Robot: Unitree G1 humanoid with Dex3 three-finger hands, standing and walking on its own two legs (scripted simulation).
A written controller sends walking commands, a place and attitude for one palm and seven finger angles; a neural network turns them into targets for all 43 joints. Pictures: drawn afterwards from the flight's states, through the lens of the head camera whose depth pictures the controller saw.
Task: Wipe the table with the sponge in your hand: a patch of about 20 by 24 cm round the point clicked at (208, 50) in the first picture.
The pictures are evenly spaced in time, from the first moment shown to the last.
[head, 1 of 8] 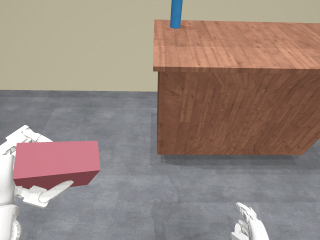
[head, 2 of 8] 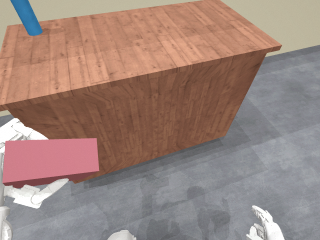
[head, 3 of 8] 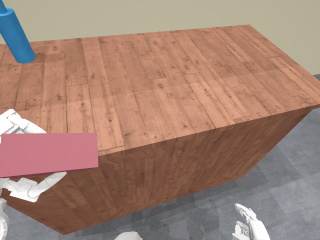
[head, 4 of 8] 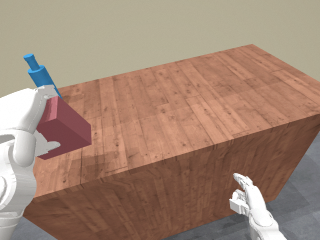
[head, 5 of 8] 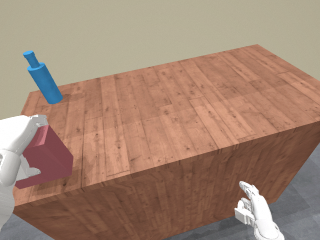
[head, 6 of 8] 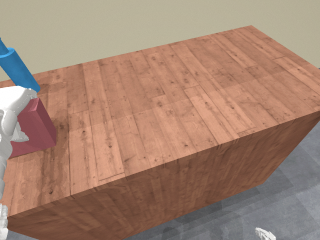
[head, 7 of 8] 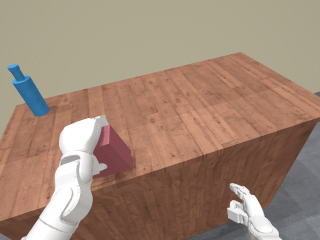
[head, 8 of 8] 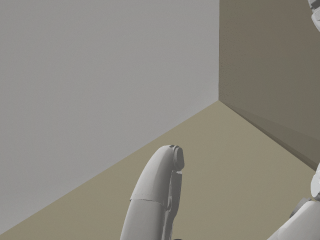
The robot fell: yes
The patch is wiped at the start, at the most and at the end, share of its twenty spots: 0.00 0.80 0.80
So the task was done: no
